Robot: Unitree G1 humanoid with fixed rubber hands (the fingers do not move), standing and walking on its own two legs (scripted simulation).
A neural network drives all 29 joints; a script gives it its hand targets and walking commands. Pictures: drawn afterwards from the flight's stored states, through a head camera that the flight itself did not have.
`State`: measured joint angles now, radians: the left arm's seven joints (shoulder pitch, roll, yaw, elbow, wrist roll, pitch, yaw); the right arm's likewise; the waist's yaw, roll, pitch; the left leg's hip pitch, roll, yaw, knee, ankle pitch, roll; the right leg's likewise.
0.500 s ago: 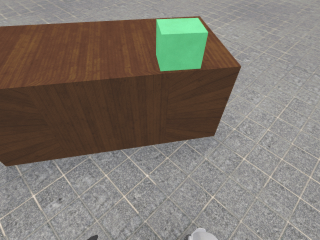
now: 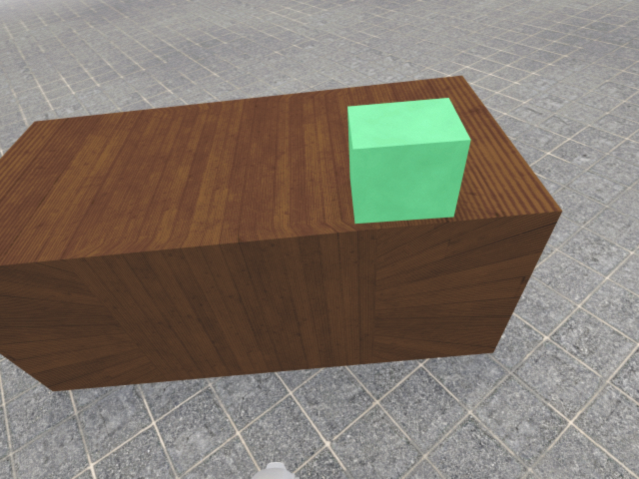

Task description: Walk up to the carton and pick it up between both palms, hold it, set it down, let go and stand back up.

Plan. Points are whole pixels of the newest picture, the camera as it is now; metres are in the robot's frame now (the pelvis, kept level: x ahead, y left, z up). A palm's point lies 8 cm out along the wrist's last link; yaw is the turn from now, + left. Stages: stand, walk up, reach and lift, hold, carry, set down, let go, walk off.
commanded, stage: walk up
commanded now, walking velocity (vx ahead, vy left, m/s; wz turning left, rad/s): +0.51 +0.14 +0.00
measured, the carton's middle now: (400, 162) +0.80 -0.08 -0.04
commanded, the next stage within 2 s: none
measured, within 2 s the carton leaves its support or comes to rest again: neither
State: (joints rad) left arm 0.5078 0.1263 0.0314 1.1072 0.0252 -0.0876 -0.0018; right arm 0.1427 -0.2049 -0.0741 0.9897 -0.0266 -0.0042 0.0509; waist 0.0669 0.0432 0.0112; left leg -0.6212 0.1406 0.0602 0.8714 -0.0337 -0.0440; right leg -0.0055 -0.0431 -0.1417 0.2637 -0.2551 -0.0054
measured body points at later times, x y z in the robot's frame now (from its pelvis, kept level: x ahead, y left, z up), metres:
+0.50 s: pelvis +0.20 +0.05 +0.00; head +0.23 +0.09 +0.45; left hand +0.27 +0.30 -0.17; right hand +0.17 -0.19 -0.13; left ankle +0.23 +0.16 -0.75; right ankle +0.23 -0.12 -0.67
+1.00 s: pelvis +0.27 -0.04 -0.01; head +0.29 -0.07 +0.44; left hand +0.33 +0.18 -0.15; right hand +0.27 -0.26 -0.18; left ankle +0.25 +0.08 -0.72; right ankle +0.28 -0.13 -0.75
